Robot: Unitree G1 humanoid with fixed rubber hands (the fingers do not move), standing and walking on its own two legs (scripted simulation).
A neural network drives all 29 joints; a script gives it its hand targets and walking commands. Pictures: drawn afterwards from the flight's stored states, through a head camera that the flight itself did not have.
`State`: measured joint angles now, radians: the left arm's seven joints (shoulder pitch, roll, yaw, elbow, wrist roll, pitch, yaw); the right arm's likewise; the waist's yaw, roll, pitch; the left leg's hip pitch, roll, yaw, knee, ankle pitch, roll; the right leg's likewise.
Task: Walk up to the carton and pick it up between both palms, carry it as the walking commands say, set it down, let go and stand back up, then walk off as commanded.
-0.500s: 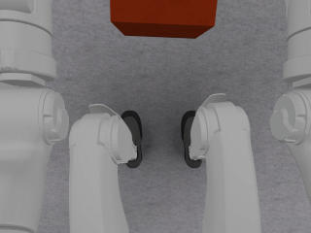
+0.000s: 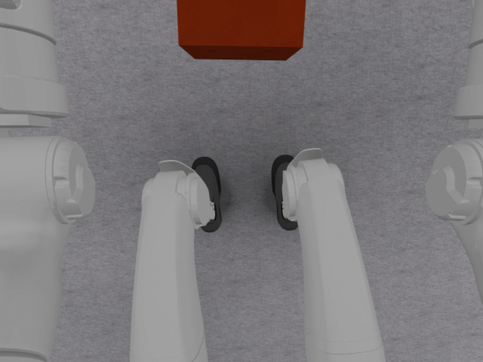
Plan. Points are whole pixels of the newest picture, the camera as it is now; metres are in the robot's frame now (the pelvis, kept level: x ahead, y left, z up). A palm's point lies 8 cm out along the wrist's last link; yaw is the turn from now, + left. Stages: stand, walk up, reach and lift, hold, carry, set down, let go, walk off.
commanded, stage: set down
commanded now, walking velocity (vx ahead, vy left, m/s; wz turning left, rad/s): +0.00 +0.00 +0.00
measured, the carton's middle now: (241, 6) +0.59 -0.03 -0.43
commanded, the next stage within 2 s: let go in 0.30 s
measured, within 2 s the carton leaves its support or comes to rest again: neither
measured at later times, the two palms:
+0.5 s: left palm out of the picture +0.60 +0.16 +0.02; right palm out of the picture +0.56 -0.24 +0.02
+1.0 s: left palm out of the picture +0.40 +0.19 +0.10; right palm out of the picture +0.35 -0.25 +0.10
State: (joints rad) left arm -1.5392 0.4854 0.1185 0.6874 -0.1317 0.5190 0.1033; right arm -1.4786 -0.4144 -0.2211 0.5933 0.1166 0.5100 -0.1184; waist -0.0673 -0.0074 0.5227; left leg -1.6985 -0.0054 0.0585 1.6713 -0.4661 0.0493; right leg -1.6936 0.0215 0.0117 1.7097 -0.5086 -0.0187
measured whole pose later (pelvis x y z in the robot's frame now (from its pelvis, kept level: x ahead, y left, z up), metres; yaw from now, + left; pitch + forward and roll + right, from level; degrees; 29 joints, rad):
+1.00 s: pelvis +0.03 +0.00 +0.16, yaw -1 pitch +14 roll +1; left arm -0.45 0.26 0.12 0.38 -0.11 0.39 0.05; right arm -0.36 -0.27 -0.12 0.32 0.12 0.38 0.04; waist -0.07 -0.01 0.20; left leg -0.96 -0.02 0.04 1.02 -0.31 0.04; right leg -0.96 0.02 0.02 1.06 -0.35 -0.02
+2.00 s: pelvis +0.11 +0.02 +0.23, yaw -2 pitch +0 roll -1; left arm 0.24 0.27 0.11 0.57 -0.05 0.02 -0.04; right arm 0.23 -0.30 -0.06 0.62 0.06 0.02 0.02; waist -0.07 0.01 -0.12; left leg -0.32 -0.01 0.04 0.64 -0.32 0.04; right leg -0.29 0.02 0.02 0.61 -0.31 -0.01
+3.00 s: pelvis +0.11 +0.01 +0.23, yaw -2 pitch +0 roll -1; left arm 0.24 0.29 0.11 0.69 -0.05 -0.03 -0.02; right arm 0.23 -0.32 -0.06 0.82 0.06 -0.05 -0.01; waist -0.07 0.01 -0.18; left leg -0.32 -0.01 0.04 0.64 -0.31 0.04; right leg -0.29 0.02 0.02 0.61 -0.31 -0.01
